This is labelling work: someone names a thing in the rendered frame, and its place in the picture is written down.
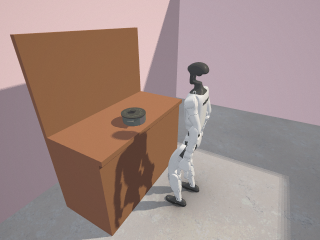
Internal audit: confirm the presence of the robot left thigh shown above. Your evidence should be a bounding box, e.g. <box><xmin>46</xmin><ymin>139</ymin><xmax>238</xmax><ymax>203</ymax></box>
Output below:
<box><xmin>168</xmin><ymin>144</ymin><xmax>188</xmax><ymax>180</ymax></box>

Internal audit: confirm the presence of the left robot hand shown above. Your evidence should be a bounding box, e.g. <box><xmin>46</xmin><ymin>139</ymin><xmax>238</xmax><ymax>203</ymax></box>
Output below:
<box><xmin>177</xmin><ymin>159</ymin><xmax>191</xmax><ymax>179</ymax></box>

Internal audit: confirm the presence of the robot head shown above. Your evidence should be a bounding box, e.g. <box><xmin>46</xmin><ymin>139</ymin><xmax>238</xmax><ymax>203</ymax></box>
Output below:
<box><xmin>187</xmin><ymin>62</ymin><xmax>210</xmax><ymax>95</ymax></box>

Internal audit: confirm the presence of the left robot forearm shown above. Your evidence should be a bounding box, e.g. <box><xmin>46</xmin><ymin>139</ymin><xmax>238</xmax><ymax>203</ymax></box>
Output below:
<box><xmin>183</xmin><ymin>127</ymin><xmax>199</xmax><ymax>161</ymax></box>

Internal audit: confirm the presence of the robot left upper arm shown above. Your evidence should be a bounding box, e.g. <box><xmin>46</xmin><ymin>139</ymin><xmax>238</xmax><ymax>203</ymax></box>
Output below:
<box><xmin>184</xmin><ymin>95</ymin><xmax>201</xmax><ymax>135</ymax></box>

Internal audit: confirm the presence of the lid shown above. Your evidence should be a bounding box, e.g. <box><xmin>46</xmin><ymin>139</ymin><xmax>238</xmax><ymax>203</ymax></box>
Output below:
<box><xmin>121</xmin><ymin>107</ymin><xmax>146</xmax><ymax>119</ymax></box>

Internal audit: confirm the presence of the table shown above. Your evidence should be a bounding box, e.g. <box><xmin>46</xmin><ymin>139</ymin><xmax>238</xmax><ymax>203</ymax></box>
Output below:
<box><xmin>10</xmin><ymin>27</ymin><xmax>182</xmax><ymax>236</ymax></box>

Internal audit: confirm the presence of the right robot forearm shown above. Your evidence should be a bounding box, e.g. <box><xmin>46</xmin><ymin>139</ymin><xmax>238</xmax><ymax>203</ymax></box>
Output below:
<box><xmin>201</xmin><ymin>114</ymin><xmax>210</xmax><ymax>132</ymax></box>

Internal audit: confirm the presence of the pot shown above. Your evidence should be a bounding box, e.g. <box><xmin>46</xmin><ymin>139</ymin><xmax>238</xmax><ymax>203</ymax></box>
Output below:
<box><xmin>122</xmin><ymin>115</ymin><xmax>146</xmax><ymax>126</ymax></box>

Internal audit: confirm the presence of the robot right upper arm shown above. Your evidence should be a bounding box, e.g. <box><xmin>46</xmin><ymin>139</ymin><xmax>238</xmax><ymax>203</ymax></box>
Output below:
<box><xmin>204</xmin><ymin>86</ymin><xmax>212</xmax><ymax>116</ymax></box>

